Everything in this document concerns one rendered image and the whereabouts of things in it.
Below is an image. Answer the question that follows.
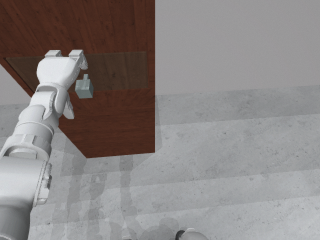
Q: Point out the robot left hand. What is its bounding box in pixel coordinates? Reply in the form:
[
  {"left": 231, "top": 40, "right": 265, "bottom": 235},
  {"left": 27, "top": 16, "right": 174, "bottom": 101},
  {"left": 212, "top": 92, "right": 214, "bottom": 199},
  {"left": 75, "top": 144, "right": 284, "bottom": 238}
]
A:
[{"left": 36, "top": 49, "right": 88, "bottom": 119}]

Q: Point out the robot left forearm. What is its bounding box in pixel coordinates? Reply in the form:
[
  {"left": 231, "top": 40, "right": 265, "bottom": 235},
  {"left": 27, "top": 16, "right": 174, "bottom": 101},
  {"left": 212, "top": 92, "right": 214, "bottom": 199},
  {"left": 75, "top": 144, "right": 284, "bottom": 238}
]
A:
[{"left": 0, "top": 82, "right": 68, "bottom": 163}]

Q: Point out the cabinet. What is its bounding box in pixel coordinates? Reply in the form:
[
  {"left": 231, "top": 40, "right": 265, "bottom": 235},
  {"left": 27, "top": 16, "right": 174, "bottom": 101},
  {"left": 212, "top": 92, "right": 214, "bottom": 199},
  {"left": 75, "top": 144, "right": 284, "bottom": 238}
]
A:
[{"left": 0, "top": 0, "right": 155, "bottom": 159}]

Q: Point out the handle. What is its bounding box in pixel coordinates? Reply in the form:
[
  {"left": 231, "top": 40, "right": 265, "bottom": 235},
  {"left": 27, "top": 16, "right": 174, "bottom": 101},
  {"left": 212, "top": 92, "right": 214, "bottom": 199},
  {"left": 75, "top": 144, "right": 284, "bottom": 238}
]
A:
[{"left": 75, "top": 74, "right": 94, "bottom": 99}]

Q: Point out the right robot shin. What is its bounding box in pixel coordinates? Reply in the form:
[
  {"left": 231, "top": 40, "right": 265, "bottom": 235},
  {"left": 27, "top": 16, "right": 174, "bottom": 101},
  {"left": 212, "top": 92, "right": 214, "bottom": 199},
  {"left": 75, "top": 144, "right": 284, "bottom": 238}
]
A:
[{"left": 182, "top": 228, "right": 196, "bottom": 235}]

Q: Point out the robot left upper arm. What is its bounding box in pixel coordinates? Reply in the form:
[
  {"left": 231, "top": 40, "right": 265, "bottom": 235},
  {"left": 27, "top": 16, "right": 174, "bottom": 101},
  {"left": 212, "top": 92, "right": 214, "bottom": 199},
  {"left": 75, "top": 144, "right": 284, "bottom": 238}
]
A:
[{"left": 0, "top": 156, "right": 52, "bottom": 240}]

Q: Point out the right robot foot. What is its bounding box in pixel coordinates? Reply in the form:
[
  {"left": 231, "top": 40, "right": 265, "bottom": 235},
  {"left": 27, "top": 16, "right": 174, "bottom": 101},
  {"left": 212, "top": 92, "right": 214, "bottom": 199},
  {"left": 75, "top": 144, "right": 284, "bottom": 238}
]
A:
[{"left": 175, "top": 230, "right": 185, "bottom": 240}]

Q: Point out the drawer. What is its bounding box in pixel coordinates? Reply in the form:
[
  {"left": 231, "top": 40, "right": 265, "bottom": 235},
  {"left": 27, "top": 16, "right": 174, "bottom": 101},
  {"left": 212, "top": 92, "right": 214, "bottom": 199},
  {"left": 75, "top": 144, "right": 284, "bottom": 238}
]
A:
[{"left": 6, "top": 51, "right": 148, "bottom": 93}]

